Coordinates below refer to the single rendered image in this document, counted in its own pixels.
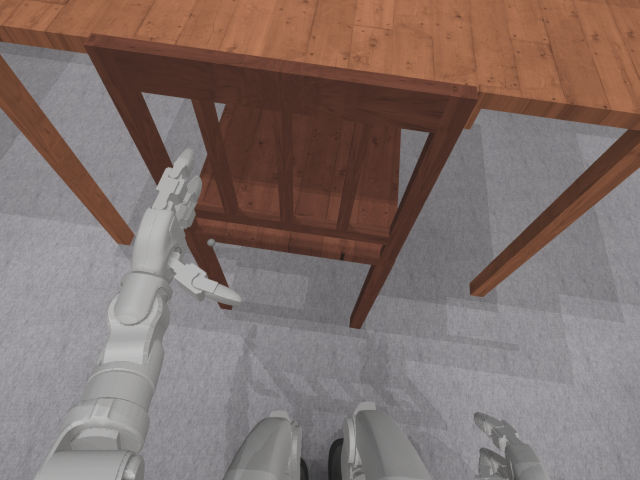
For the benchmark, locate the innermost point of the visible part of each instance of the left robot thigh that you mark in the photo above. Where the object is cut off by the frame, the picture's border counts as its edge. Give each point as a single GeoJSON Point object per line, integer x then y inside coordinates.
{"type": "Point", "coordinates": [271, 449]}

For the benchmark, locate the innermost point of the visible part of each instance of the chair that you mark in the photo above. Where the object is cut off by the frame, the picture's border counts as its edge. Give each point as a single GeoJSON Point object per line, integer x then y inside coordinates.
{"type": "Point", "coordinates": [305, 158]}

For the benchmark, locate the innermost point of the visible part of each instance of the table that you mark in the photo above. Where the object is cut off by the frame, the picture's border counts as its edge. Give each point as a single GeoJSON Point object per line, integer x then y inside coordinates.
{"type": "Point", "coordinates": [574, 60]}

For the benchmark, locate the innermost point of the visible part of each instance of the left robot hand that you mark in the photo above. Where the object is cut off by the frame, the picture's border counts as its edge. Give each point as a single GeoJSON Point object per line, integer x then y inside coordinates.
{"type": "Point", "coordinates": [161, 230]}

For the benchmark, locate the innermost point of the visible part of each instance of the robot left forearm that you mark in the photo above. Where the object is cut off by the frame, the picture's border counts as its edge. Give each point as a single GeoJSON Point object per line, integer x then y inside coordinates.
{"type": "Point", "coordinates": [113, 411]}

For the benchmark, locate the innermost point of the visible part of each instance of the right robot hand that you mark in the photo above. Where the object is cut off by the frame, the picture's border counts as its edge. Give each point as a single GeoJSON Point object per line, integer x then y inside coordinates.
{"type": "Point", "coordinates": [521, 462]}

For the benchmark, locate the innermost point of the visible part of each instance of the right robot thigh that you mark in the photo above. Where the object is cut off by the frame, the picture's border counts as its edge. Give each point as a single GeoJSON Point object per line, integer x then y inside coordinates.
{"type": "Point", "coordinates": [376, 443]}

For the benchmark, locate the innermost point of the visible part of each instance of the robot left upper arm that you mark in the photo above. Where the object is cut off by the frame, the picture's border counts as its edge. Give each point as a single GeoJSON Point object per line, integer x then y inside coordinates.
{"type": "Point", "coordinates": [94, 465]}

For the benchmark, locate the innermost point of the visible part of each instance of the robot thigh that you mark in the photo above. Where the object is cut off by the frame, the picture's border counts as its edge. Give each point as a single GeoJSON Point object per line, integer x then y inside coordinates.
{"type": "Point", "coordinates": [376, 443]}
{"type": "Point", "coordinates": [271, 449]}

